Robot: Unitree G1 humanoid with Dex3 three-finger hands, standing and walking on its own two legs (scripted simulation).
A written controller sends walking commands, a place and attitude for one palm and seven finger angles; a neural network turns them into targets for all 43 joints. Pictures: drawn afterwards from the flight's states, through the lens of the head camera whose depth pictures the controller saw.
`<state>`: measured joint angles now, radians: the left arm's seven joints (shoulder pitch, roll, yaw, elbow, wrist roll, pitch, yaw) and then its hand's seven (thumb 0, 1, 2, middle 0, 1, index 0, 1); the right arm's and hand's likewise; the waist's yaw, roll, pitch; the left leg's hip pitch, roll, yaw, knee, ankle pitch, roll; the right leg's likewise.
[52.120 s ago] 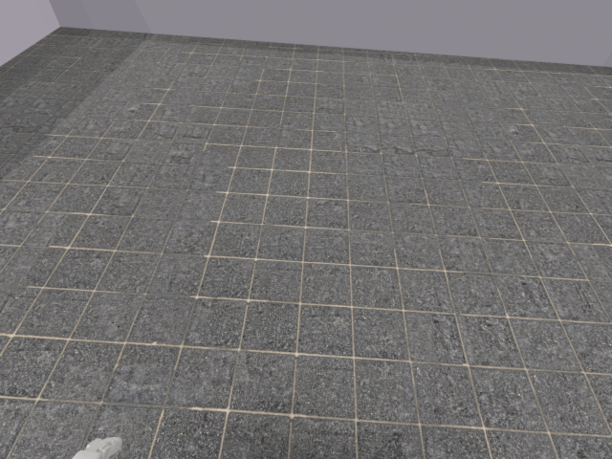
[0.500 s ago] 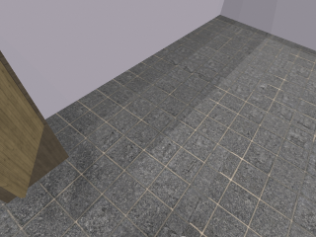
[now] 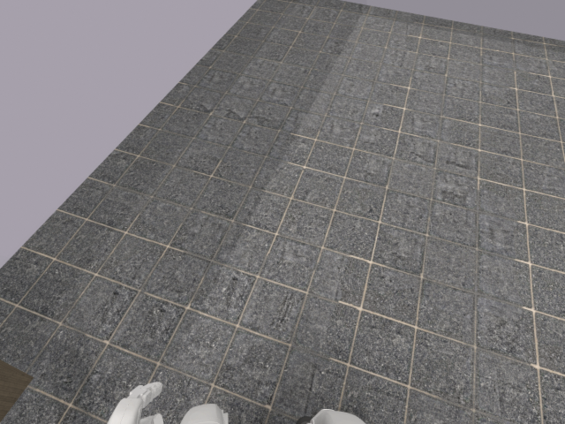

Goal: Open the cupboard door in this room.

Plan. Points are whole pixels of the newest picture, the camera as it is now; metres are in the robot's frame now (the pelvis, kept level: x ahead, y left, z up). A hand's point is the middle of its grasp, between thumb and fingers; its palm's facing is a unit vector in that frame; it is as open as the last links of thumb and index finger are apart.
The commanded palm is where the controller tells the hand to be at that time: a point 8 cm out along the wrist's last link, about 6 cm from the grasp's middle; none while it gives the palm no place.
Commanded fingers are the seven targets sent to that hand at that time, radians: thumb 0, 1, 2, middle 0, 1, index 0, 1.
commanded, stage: walk to a spot facing it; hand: left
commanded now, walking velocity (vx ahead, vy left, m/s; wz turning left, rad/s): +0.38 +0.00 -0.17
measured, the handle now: out of the picture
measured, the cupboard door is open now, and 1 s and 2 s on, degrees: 50 50 50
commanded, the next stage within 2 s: turn to face it in 1.08 s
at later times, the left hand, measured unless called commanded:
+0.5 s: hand (170, 394) +0.18 +0.19 -0.18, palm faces -0.02 -0.99 -0.14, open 7.4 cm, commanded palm none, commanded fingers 0.00 0.90 0.90 -0.20 -0.30 -0.20 -0.30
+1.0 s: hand (246, 182) +0.62 +0.09 -0.15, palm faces -0.20 -0.96 -0.20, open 7.4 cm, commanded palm none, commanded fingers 0.00 0.90 0.90 -0.20 -0.30 -0.20 -0.30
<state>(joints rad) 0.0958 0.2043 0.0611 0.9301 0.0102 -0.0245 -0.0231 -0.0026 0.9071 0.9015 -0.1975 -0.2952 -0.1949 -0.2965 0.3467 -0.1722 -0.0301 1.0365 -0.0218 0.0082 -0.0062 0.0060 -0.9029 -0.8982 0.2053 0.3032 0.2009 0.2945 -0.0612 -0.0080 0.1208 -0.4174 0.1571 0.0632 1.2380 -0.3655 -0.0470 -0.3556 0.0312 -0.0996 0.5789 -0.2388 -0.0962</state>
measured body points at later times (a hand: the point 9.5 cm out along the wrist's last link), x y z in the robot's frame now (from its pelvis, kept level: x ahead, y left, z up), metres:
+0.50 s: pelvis +0.25 +0.02 +0.00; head +0.28 +0.04 +0.44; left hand +0.19 +0.25 -0.16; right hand +0.36 -0.21 -0.13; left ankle +0.31 +0.11 -0.73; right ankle +0.09 -0.06 -0.65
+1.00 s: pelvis +0.47 -0.07 +0.01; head +0.50 -0.08 +0.46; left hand +0.63 +0.14 -0.13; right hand +0.35 -0.27 -0.15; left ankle +0.42 +0.08 -0.64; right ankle +0.48 -0.16 -0.73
